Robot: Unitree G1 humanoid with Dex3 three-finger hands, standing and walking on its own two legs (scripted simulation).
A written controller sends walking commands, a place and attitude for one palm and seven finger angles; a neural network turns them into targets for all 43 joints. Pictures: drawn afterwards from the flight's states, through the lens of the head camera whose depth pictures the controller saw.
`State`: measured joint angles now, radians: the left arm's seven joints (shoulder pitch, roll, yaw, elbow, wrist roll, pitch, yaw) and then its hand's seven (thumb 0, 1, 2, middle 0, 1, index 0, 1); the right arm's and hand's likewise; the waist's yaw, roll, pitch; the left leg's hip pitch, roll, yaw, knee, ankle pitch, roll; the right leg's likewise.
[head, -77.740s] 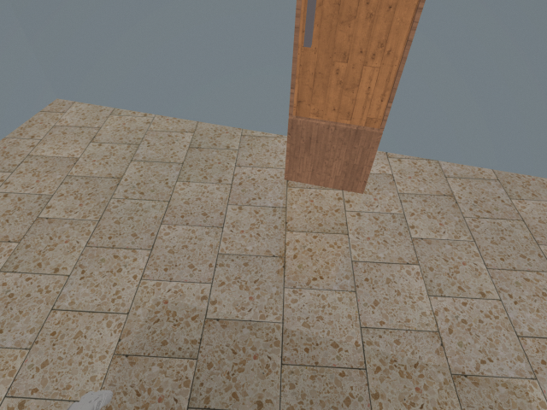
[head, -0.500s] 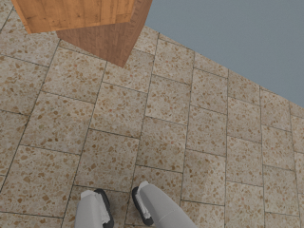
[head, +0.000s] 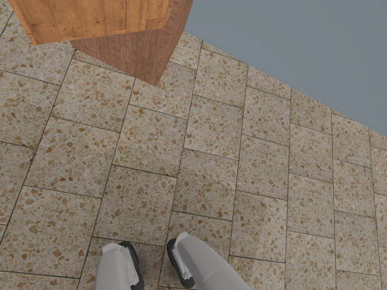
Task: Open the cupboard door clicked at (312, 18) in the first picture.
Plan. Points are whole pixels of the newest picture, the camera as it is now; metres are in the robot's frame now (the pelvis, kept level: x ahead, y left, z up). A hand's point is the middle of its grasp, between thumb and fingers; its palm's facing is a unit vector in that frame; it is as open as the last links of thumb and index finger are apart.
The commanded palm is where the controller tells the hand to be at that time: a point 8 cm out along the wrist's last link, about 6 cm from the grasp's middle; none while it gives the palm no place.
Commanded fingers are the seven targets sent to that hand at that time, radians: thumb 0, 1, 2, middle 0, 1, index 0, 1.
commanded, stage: move the hooked fingers beside the handle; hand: left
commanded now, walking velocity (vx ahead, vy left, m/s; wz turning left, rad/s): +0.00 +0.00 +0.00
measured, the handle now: out of the picture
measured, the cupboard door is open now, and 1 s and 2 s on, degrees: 42 42 42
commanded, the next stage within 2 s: slide the fingers in behind the handle in 1.94 s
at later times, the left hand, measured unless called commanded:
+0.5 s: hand out of the picture +0.67 +0.18 +0.15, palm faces +0.10 -1.00 +0.00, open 14.0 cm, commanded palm +0.70 +0.17 +0.14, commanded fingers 0.00 -0.50 0.30 -0.30 -1.20 -0.30 -1.20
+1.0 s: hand out of the picture +0.66 +0.19 +0.15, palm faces +0.10 -0.99 +0.02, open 14.0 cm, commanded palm +0.71 +0.18 +0.14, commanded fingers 0.00 -0.50 0.30 -0.30 -1.20 -0.30 -1.20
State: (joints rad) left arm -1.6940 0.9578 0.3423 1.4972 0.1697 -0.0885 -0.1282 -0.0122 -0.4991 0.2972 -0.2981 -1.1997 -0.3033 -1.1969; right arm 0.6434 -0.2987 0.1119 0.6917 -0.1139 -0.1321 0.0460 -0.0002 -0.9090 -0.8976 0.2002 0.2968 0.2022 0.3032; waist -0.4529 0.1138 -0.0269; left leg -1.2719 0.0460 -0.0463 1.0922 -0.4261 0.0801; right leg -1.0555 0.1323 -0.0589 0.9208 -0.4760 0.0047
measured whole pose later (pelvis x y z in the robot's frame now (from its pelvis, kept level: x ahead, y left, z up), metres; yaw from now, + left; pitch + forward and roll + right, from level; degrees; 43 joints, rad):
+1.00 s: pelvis -0.01 +0.00 +0.00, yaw +0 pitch +34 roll -10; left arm -1.71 0.97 0.35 1.51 0.17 -0.08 -0.14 -0.01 -0.50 0.30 -0.30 -1.20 -0.30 -1.20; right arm 0.64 -0.30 0.12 0.69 -0.11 -0.14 0.05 0.00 -0.91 -0.90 0.20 0.30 0.20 0.30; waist -0.45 0.12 -0.03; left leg -1.27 0.05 -0.05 1.09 -0.42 0.08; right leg -1.05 0.14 -0.06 0.92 -0.47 0.00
